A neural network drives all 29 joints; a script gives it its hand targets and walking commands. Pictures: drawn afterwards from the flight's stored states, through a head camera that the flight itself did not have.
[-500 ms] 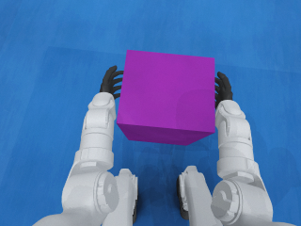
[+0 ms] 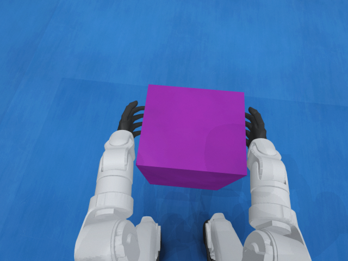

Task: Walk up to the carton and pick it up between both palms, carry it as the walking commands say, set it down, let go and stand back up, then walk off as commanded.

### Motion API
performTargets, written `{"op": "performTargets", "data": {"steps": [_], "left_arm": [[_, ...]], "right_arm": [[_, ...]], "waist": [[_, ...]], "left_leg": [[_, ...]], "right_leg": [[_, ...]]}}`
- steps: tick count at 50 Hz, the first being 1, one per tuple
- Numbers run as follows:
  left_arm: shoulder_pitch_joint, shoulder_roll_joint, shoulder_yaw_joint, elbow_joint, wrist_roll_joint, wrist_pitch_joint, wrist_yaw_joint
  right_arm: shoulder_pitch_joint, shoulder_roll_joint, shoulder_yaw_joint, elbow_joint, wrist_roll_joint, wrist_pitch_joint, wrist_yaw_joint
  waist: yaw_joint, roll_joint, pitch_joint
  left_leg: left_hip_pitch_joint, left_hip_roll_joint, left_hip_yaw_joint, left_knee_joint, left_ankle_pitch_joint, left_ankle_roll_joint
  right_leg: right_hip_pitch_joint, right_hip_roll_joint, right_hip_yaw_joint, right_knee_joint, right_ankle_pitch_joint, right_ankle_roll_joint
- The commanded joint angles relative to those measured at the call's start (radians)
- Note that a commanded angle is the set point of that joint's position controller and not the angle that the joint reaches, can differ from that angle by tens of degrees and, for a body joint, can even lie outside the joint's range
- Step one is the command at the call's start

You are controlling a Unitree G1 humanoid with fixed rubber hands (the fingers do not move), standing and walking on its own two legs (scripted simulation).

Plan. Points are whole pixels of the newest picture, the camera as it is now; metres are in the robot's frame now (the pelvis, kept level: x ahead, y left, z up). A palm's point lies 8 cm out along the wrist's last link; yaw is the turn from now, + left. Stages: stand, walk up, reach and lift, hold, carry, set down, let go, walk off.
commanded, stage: reach and lift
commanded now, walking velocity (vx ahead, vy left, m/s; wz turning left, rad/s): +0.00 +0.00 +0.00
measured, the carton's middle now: (188, 146) +0.40 -0.02 -0.11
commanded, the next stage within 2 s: none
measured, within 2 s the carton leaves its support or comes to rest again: neither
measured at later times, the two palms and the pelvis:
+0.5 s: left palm (119, 129) +0.39 +0.13 +0.03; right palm (271, 138) +0.36 -0.17 +0.03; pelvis +0.02 +0.00 +0.06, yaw +0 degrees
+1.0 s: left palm (105, 124) +0.37 +0.13 +0.10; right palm (290, 134) +0.34 -0.17 +0.10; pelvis +0.03 +0.00 +0.10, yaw +1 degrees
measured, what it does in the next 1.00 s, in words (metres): rises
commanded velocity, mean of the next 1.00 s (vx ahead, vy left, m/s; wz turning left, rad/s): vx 0.00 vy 0.00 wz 0.00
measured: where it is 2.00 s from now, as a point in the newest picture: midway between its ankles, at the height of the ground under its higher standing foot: (183, 256)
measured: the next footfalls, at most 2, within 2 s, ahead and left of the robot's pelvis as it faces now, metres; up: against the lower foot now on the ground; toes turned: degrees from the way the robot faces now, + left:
none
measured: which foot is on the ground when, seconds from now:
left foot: down 0.00-1.00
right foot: down 0.00-1.00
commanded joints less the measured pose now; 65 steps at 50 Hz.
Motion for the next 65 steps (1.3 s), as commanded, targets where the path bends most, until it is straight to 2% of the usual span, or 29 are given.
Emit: {"op": "performTargets", "data": {"steps": [1,21,37,54,65], "left_arm": [[-0.500,-1.027,-0.541,0.051,-0.153,-0.020,-0.261],[-0.331,-0.989,-0.580,-0.053,-0.124,-0.014,-0.262],[-0.261,-0.962,-0.606,-0.106,-0.125,0.018,-0.265],[-0.203,-0.935,-0.637,-0.179,-0.161,0.107,-0.243],[-0.137,-0.894,-0.696,-0.319,-0.211,0.203,-0.219]], "right_arm": [[-0.564,0.984,0.628,0.072,0.163,-0.003,0.276],[-0.378,0.958,0.667,-0.005,0.139,0.010,0.289],[-0.304,0.941,0.694,-0.040,0.138,0.042,0.279],[-0.236,0.926,0.719,-0.101,0.174,0.137,0.239],[-0.169,0.903,0.768,-0.219,0.221,0.240,0.213]], "waist": [[-0.011,0.009,-0.685],[-0.027,0.011,-0.519],[-0.033,0.004,-0.365],[-0.030,-0.008,-0.161],[-0.020,-0.019,-0.063]], "left_leg": [[0.428,-0.144,0.048,-0.168,0.211,0.026],[0.679,-0.134,0.021,-0.386,0.325,0.027],[0.880,-0.118,0.008,-0.563,0.322,0.028],[1.089,-0.103,-0.004,-0.725,0.282,0.031],[1.210,-0.096,-0.011,-0.795,0.299,0.028]], "right_leg": [[0.473,0.158,-0.075,-0.128,0.224,-0.024],[0.752,0.136,-0.045,-0.340,0.347,-0.026],[0.975,0.123,-0.047,-0.507,0.370,-0.021],[1.196,0.115,-0.037,-0.671,0.340,-0.018],[1.284,0.107,-0.016,-0.742,0.346,-0.021]]}}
